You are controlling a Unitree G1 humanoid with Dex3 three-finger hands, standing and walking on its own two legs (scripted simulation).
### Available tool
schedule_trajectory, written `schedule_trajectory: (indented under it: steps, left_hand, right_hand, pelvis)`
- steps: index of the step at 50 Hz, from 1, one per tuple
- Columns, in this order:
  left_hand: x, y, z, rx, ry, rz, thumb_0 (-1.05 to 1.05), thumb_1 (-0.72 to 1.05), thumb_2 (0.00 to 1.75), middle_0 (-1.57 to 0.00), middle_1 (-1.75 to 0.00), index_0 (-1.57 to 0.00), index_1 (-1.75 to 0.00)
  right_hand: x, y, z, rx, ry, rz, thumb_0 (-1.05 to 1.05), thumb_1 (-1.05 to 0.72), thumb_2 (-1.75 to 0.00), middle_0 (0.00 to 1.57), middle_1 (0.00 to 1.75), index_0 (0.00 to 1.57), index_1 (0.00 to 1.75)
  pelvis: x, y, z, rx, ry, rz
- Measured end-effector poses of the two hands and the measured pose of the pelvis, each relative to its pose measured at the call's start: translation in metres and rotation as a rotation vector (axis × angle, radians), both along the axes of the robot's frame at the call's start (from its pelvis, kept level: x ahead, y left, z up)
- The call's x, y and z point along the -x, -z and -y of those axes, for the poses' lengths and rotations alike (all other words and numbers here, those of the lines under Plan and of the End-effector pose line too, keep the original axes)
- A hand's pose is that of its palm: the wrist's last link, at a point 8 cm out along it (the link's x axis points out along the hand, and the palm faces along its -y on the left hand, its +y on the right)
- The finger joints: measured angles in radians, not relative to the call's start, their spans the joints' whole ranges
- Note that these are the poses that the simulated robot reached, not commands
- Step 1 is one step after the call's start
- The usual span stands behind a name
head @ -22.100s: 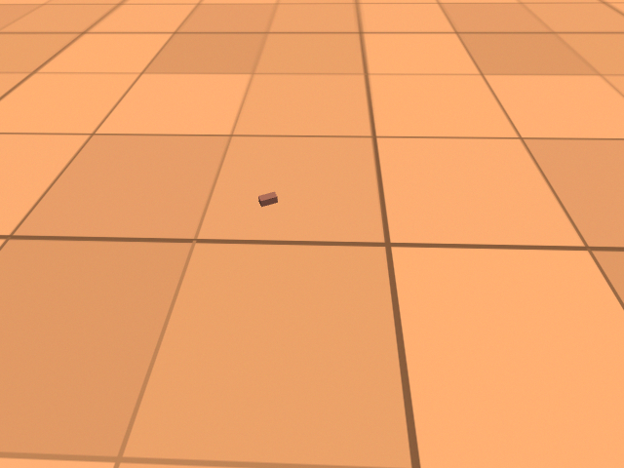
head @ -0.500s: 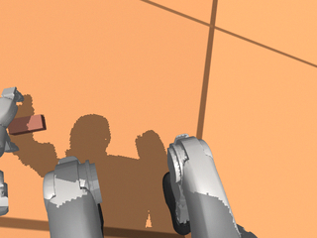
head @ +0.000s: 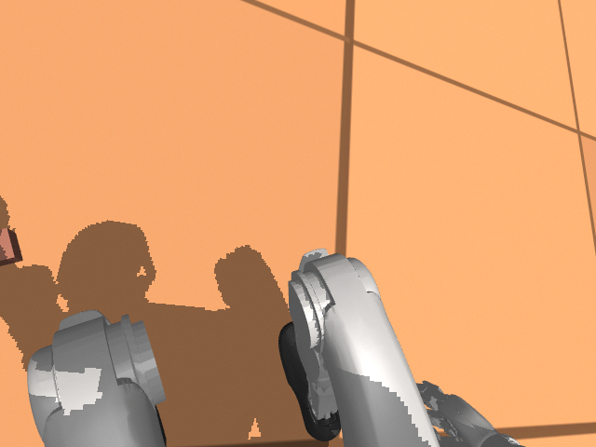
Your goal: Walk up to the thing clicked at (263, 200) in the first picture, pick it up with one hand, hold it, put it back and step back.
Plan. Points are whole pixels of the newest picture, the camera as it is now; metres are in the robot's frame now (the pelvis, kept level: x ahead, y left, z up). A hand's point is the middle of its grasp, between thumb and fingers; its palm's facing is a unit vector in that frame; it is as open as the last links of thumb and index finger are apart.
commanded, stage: rest palm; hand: left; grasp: from above
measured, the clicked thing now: out of the picture +0.41 +0.32 -0.27
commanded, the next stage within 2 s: close in 0.26 s
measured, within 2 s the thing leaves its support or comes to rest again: neither
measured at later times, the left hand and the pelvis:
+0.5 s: hand out of the picture +0.41 +0.31 -0.24, palm faces -0.40 -0.12 -0.91, open 13.9 cm; pelvis +0.00 +0.00 +0.00, yaw -2 degrees
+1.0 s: hand out of the picture +0.41 +0.33 -0.25, palm faces -0.47 -0.18 -0.86, open 12.1 cm; pelvis +0.00 +0.01 +0.00, yaw -2 degrees
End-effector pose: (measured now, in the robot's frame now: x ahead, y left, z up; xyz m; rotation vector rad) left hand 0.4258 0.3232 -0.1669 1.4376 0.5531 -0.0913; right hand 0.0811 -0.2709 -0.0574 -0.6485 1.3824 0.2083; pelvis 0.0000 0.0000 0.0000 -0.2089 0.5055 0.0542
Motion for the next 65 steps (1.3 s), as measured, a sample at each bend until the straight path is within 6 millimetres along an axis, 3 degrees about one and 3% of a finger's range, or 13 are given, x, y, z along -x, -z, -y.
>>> schedule_trajectory:
  steps: [7,13,24,30,40,47,56,65]
  left_hand:
    - [0.005,0.012,-0.015,0.026,-0.04,-0.096,0.0,-0.51,0.97,-0.08,-0.99,-0.07,-0.99]
    - [0.013,0.017,-0.011,0.079,0.031,-0.106,0.0,-0.53,0.98,-0.08,-0.99,-0.07,-0.99]
    - [0.017,0.012,0.012,0.056,0.176,0.004,0.0,-0.48,0.97,-0.11,-0.95,-0.1,-0.96]
    - [0.016,0.014,0.015,-0.003,0.155,0.023,0.0,-0.39,0.9,-0.16,-0.93,-0.16,-0.92]
    - [0.007,0.028,-0.007,0.023,-0.038,-0.04,0.0,-0.27,0.78,-0.23,-0.9,-0.25,-0.87]
    - [0.007,0.026,-0.014,0.039,0.012,-0.082,0.0,-0.19,0.7,-0.28,-0.88,-0.32,-0.83]
    - [0.014,0.021,0.01,0.087,0.133,-0.054,0.0,-0.09,0.64,-0.38,-0.78,-0.4,-0.74]
    - [0.018,0.016,0.019,0.001,0.177,0.03,0.0,0.03,0.55,-0.47,-0.67,-0.5,-0.64]
  right_hand:
    - [0.018,0.006,-0.014,-0.043,0.02,-0.067,0.0,-0.9,-0.9,0.2,0.3,0.2,0.3]
    - [0.027,0.006,-0.023,-0.064,0.009,-0.12,0.0,-0.9,-0.9,0.2,0.3,0.2,0.3]
    - [0.017,-0.009,-0.01,0.009,-0.036,-0.047,0.0,-0.89,-0.9,0.2,0.3,0.2,0.3]
    - [0.015,-0.02,-0.004,0.015,-0.045,-0.009,0.0,-0.89,-0.9,0.2,0.3,0.2,0.3]
    - [0.019,-0.022,-0.008,-0.02,-0.07,-0.031,0.0,-0.89,-0.9,0.2,0.3,0.2,0.3]
    - [0.025,-0.01,-0.024,-0.074,-0.071,-0.077,0.0,-0.89,-0.9,0.2,0.3,0.2,0.3]
    - [0.023,-0.005,-0.034,-0.105,-0.098,-0.046,0.0,-0.89,-0.9,0.2,0.3,0.2,0.3]
    - [0.025,-0.018,-0.015,-0.045,-0.067,-0.006,0.0,-0.89,-0.9,0.2,0.3,0.2,0.3]
  pelvis:
    - [-0.003,0.0,-0.001,0.008,0.0,0.004]
    - [-0.003,-0.003,0.0,0.014,0.0,0.02]
    - [0.003,0.001,-0.003,0.031,0.016,0.067]
    - [0.006,0.001,-0.006,0.036,0.021,0.065]
    - [0.004,0.003,-0.007,0.041,0.018,0.059]
    - [0.002,0.001,-0.007,0.045,0.013,0.063]
    - [0.006,0.0,-0.005,0.046,0.021,0.094]
    - [0.011,-0.002,-0.006,0.042,0.03,0.1]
